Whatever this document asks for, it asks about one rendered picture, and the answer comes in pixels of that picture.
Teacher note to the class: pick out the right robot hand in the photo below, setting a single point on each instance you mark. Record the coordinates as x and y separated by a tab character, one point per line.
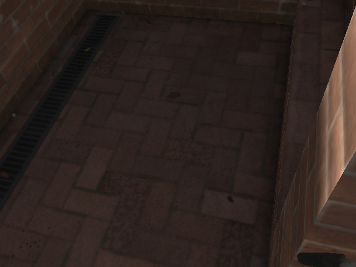
325	260

